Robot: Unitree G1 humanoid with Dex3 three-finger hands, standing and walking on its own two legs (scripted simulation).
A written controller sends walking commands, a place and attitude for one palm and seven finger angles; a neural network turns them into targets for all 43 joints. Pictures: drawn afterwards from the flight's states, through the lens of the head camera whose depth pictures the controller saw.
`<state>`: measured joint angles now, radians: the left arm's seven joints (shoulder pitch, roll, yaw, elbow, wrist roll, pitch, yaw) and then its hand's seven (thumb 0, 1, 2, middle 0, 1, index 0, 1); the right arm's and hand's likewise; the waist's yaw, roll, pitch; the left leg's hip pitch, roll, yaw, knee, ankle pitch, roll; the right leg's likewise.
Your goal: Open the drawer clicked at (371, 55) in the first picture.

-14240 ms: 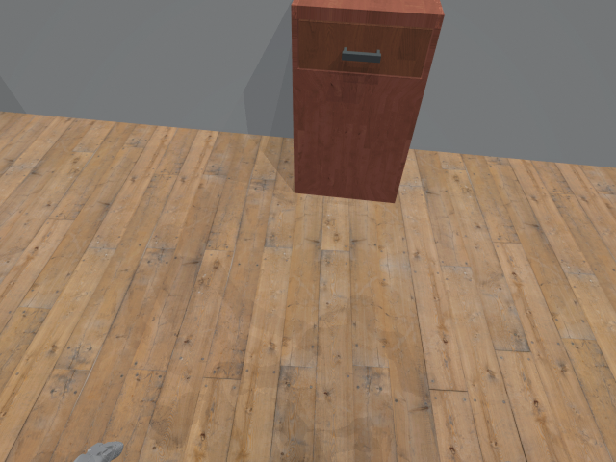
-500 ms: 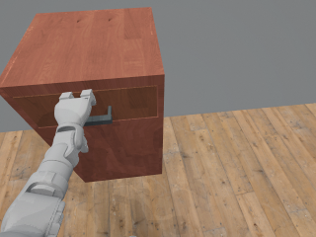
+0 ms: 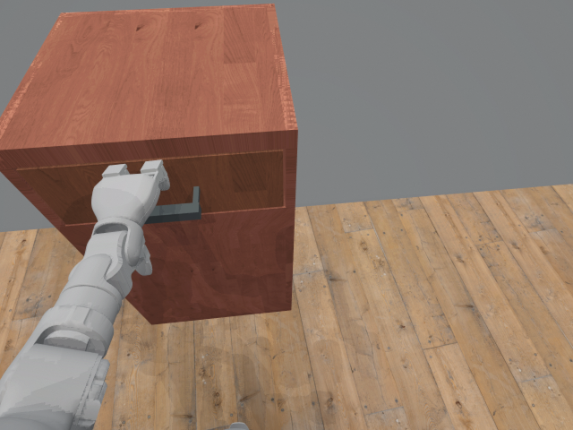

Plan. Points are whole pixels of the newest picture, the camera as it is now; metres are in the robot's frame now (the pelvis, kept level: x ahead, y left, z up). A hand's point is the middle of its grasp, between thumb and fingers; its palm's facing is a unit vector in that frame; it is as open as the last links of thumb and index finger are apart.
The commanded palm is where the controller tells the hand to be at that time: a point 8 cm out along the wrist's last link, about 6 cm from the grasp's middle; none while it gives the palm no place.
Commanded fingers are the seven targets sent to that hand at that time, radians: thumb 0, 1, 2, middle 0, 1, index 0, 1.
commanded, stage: lower the fingers behind the handle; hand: left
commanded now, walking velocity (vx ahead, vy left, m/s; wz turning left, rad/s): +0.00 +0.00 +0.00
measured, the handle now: (164, 204) +0.50 +0.22 -0.03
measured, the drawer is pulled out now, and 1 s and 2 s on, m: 0.00 0.00 0.00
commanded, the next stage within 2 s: close the thumb around the handle in 1.48 s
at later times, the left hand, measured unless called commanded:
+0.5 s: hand (156, 227) +0.44 +0.22 -0.02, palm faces -0.05 -0.05 -1.00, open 13.8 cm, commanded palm +0.41 +0.22 +0.04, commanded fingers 0.00 -0.50 0.30 -0.30 -1.20 -0.30 -1.20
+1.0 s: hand (158, 239) +0.43 +0.23 -0.05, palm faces -0.05 -0.04 -1.00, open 13.8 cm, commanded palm +0.42 +0.22 +0.00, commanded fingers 0.00 -0.50 0.30 -0.30 -1.20 -0.30 -1.20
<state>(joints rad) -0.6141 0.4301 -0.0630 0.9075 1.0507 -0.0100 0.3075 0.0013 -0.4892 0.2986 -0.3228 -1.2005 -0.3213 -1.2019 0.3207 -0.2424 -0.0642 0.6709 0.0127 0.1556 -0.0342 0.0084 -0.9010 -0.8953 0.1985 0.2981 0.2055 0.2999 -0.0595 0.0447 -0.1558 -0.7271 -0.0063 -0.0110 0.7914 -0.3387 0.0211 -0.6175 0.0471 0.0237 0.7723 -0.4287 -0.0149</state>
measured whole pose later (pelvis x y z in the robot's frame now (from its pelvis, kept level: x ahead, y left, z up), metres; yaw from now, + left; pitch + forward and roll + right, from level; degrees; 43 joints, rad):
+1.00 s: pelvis -0.01 +0.01 -0.03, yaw -1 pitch +22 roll -2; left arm -0.66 0.40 -0.03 1.04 1.11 0.00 0.46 0.00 -0.49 0.30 -0.32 -1.20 -0.32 -1.20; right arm 0.31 -0.23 -0.06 0.71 -0.02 0.13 -0.02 0.01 -0.90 -0.90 0.20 0.30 0.21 0.30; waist -0.09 0.05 -0.20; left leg -0.98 0.01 -0.01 0.99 -0.40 0.03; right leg -0.86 0.06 0.02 0.96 -0.49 -0.01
